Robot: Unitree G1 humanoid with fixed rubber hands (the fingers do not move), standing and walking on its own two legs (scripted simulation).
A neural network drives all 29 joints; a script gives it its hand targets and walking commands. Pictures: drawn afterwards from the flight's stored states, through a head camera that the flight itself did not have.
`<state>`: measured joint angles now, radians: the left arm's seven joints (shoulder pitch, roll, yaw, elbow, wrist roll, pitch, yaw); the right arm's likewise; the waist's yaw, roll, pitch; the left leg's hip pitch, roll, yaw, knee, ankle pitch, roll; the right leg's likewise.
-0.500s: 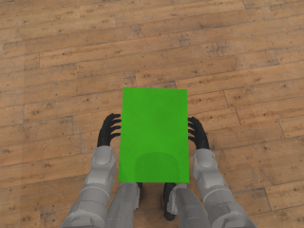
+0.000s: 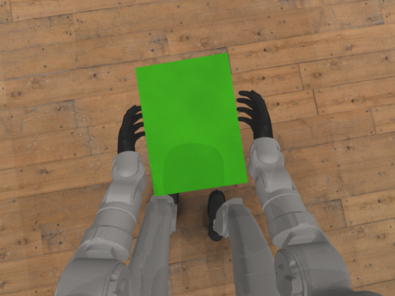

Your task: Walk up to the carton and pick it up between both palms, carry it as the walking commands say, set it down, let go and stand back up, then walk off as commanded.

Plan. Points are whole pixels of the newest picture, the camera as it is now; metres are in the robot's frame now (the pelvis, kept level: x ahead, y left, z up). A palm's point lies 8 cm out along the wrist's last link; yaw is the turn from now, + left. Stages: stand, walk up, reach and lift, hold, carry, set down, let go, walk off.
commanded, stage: set down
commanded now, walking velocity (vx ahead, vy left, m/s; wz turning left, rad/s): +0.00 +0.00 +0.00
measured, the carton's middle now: (193, 129) +0.41 +0.01 -0.21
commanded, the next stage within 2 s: none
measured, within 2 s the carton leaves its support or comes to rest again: neither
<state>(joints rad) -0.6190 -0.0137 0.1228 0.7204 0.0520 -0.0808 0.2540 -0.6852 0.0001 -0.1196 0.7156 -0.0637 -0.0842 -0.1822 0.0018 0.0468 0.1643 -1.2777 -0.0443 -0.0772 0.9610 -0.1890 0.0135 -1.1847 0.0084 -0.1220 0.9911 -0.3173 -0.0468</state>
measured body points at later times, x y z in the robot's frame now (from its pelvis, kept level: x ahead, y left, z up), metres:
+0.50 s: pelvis -0.03 -0.01 -0.08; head +0.30 -0.01 +0.21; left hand +0.42 +0.13 -0.26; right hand +0.44 -0.14 -0.25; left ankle +0.12 +0.10 -0.65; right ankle +0.07 -0.10 -0.65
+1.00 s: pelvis -0.07 -0.01 -0.18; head +0.28 -0.01 +0.10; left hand +0.48 +0.11 -0.32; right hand +0.49 -0.15 -0.30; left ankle +0.12 +0.10 -0.65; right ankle +0.07 -0.10 -0.65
